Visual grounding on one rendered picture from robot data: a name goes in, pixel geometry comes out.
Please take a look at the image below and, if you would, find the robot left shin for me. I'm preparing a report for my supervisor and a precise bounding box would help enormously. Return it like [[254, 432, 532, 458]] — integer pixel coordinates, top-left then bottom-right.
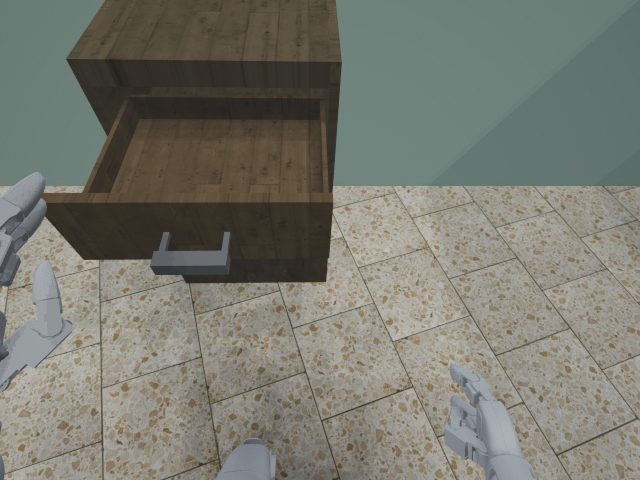
[[243, 438, 265, 446]]

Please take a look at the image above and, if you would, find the drawer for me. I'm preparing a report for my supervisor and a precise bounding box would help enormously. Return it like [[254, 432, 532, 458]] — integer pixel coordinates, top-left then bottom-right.
[[41, 94, 333, 260]]

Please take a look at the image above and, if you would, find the robot right hand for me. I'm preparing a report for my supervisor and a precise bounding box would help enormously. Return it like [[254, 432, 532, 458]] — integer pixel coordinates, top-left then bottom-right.
[[444, 364, 523, 472]]

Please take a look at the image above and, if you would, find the robot right forearm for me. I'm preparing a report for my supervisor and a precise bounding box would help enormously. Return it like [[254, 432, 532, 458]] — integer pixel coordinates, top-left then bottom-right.
[[485, 455, 537, 480]]

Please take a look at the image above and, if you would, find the handle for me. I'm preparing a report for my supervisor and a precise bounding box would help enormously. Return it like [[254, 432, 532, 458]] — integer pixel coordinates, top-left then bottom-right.
[[150, 232, 231, 275]]

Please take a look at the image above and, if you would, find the robot left hand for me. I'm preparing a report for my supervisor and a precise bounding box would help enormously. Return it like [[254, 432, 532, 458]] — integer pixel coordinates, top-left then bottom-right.
[[0, 172, 73, 393]]

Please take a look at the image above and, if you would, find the robot left thigh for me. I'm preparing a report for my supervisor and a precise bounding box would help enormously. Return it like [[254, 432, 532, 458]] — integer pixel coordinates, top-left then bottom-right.
[[215, 444, 276, 480]]

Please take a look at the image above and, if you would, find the cabinet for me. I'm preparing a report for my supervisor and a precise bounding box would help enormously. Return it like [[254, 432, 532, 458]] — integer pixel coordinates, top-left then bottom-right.
[[66, 0, 342, 283]]

